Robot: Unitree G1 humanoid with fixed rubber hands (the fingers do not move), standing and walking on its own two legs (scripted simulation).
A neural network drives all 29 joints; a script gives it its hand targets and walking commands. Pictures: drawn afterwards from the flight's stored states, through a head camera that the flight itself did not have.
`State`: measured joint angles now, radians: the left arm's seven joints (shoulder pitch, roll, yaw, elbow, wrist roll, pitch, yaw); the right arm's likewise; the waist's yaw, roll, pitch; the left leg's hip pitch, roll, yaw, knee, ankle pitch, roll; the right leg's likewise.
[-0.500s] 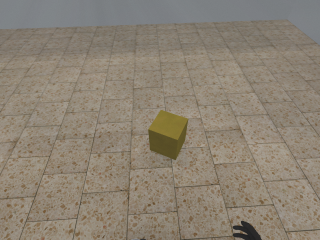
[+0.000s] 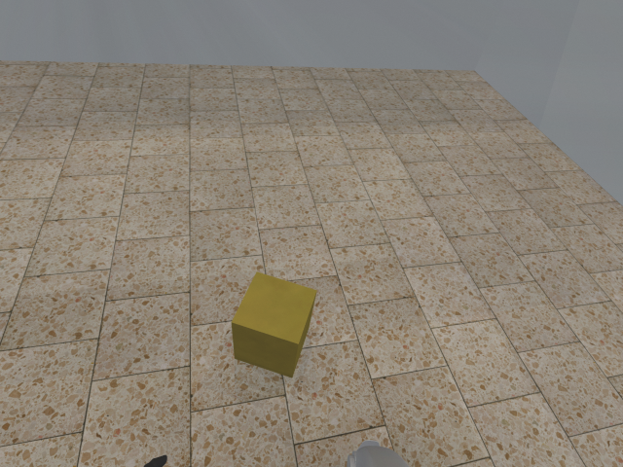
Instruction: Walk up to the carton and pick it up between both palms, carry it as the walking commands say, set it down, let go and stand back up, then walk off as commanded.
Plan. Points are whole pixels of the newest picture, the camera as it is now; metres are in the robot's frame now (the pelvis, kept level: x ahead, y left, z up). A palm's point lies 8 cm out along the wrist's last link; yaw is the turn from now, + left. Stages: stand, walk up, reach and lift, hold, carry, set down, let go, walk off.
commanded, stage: walk up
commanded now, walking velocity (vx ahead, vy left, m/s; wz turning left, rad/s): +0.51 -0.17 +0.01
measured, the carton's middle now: (274, 325) +0.69 +0.01 -0.66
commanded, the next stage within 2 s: none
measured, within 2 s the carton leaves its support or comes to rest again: neither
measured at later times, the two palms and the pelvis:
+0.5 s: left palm out of the picture +0.17 +0.19 -0.12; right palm (469, 381) +0.29 -0.31 -0.15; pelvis +0.22 -0.06 +0.00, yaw -1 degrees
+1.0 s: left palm (122, 356) +0.36 +0.29 -0.17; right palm (418, 373) +0.29 -0.19 -0.10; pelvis +0.34 +0.04 +0.01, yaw +0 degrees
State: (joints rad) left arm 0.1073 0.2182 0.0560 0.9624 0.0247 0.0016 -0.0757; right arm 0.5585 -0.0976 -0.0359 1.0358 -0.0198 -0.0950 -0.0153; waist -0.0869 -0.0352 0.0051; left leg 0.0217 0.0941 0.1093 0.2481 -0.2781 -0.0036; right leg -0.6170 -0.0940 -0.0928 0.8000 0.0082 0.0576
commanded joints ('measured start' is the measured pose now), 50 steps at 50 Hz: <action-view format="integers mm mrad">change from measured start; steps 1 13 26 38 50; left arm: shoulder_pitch -167 215 304 319 238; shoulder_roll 31 159 93 81 -17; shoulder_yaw -4 38 3 24 2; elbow -101 9 33 69 113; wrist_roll -4 4 -7 7 -29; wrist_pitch -19 -96 -93 -15 52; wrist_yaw -5 61 80 90 76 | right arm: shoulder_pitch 67 -45 -300 -48 -125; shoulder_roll -198 -119 -144 -328 -148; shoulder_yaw -46 -39 -33 -79 11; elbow -6 -27 -103 -45 -45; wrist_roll -2 21 -4 -5 23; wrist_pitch -3 20 111 26 -5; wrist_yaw -10 1 51 3 -17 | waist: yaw -16 121 89 16 117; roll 234 -67 -144 305 338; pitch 172 -128 66 39 22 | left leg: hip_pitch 5 -536 -548 -102 -181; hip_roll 216 34 28 401 114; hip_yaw -100 -131 -61 -542 1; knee -112 997 584 -59 90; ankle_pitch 294 -94 180 354 1138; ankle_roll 91 14 -44 104 -2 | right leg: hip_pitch -94 639 450 144 280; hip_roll -4 -325 -210 22 65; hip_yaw -25 395 51 66 43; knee -137 -468 -588 235 99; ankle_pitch -24 309 243 -604 -189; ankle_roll -4 -172 -157 -38 -26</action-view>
